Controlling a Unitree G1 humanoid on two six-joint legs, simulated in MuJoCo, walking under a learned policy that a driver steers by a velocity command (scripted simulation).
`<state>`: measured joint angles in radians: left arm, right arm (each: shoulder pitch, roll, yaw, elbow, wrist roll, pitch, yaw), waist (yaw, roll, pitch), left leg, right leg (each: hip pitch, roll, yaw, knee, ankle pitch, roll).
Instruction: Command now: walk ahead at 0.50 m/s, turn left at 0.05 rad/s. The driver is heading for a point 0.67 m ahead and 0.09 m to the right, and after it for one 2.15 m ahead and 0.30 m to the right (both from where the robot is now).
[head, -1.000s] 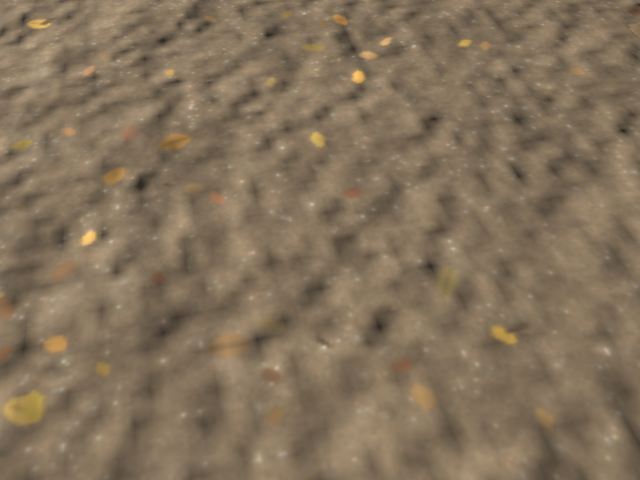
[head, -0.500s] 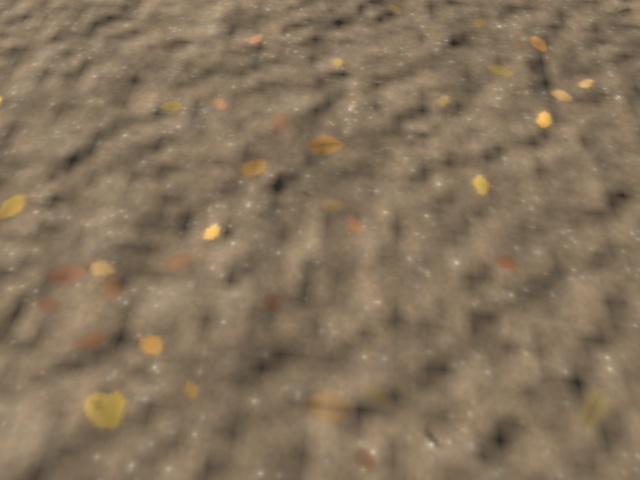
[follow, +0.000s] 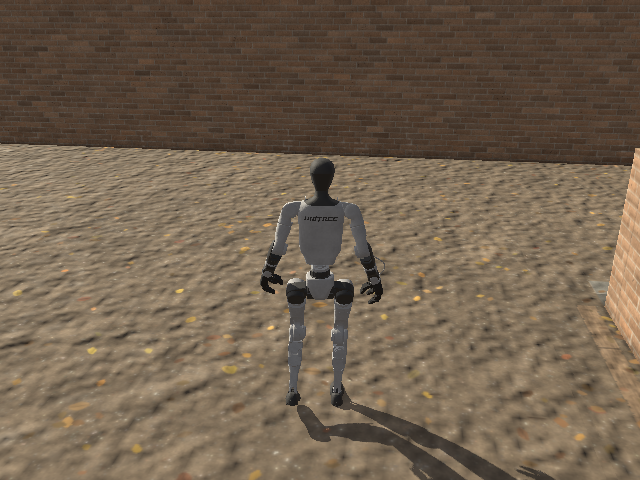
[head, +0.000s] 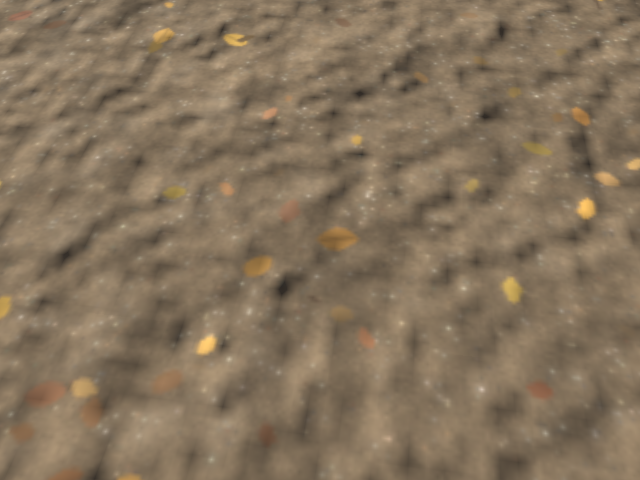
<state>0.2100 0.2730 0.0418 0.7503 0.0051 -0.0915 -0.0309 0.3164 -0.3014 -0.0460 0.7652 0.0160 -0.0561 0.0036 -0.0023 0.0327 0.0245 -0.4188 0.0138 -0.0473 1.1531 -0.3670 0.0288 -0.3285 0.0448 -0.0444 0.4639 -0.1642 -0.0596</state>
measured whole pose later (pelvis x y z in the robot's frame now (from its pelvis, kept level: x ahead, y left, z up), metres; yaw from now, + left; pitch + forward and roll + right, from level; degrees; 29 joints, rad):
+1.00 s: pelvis +0.56 -0.01 -0.01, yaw -12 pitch +2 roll +1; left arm 0.14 0.29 0.06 0.71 -0.02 -0.06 -0.04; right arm 0.28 -0.29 -0.05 0.84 0.01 -0.08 0.00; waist -0.02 0.00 0.05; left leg -0.24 0.02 0.01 1.11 -0.47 -0.01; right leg -0.47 0.06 -0.02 0.60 -0.18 -0.10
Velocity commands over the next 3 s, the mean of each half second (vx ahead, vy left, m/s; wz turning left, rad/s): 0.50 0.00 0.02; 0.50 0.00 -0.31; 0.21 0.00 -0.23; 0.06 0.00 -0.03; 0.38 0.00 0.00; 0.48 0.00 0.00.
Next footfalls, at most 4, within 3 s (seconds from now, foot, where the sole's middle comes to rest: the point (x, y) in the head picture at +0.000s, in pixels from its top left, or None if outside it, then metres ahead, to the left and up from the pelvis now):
0.38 left None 0.38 0.15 -0.77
0.92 right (390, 391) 0.67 -0.10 -0.77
1.36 left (327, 295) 0.93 0.03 -0.77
1.62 right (419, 356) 0.75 -0.18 -0.77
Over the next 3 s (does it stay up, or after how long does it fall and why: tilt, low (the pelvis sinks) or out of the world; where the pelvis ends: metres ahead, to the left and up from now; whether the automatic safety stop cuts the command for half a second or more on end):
stays up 1.24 -0.25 0.01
